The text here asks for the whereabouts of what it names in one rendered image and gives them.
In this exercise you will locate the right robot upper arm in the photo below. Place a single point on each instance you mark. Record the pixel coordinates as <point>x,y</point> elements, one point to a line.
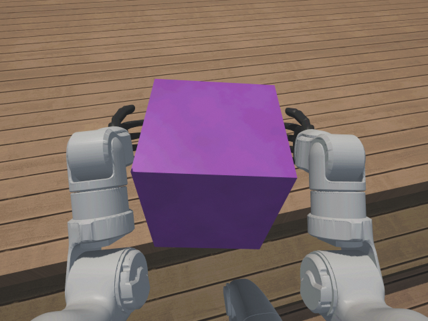
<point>345,285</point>

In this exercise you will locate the right robot hand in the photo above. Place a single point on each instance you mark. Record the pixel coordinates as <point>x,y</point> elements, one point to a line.
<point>302,119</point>

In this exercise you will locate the left robot hand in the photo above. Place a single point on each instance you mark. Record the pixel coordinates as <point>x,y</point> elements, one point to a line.
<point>119,117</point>

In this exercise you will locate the left robot forearm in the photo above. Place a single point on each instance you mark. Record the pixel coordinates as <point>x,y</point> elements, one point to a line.
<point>96,163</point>

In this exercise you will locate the right robot forearm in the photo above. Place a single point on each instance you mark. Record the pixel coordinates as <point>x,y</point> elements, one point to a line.
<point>336,167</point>

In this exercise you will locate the carton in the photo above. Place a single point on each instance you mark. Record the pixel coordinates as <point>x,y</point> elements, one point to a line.
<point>213,165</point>

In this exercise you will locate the right robot thigh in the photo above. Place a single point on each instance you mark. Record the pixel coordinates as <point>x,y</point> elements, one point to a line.
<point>247,302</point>

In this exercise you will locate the left robot upper arm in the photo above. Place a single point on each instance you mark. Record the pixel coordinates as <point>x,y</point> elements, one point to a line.
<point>104,285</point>

